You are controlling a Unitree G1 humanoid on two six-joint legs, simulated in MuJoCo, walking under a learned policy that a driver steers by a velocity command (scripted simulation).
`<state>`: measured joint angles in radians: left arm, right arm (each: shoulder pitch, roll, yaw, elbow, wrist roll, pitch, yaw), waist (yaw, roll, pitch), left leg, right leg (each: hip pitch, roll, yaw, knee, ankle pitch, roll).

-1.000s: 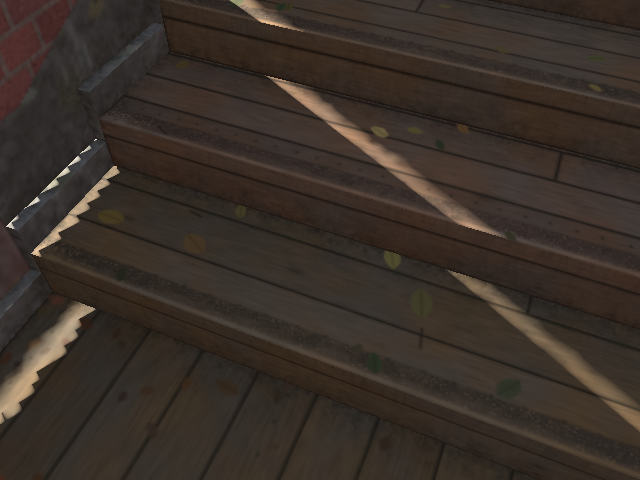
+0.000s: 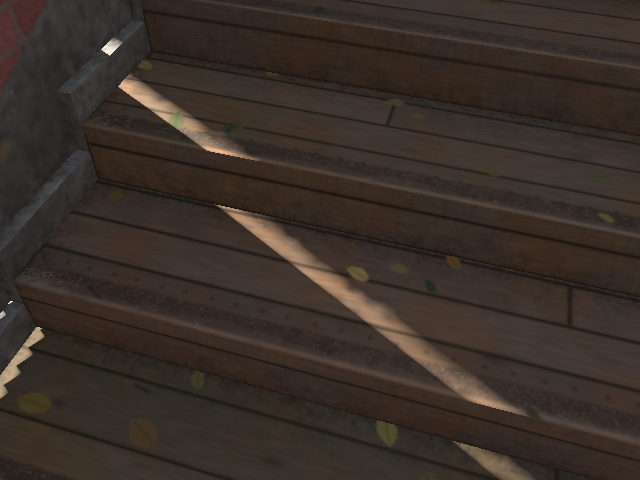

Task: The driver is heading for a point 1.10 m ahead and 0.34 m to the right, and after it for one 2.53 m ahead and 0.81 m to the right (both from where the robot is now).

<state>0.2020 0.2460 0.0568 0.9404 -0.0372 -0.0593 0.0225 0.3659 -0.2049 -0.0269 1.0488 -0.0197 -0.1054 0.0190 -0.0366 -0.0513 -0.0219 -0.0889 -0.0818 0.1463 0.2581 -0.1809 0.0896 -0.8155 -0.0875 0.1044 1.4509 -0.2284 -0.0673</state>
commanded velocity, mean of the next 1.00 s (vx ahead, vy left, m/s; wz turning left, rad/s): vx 0.50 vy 0.00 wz -0.50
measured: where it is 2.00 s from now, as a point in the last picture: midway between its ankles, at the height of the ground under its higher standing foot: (516, 74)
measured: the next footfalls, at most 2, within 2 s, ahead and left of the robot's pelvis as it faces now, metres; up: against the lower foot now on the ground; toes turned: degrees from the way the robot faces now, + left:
right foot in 0.32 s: +0.37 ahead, -0.14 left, +0.15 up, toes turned -13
left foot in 0.84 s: +0.77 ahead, -0.08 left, +0.31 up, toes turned -23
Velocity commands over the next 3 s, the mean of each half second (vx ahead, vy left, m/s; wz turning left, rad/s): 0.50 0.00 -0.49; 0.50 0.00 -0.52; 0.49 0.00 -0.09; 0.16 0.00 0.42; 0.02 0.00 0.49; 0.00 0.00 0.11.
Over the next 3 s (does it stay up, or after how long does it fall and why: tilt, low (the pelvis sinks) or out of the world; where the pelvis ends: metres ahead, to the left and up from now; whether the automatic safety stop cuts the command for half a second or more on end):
stays up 1.25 -0.47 0.60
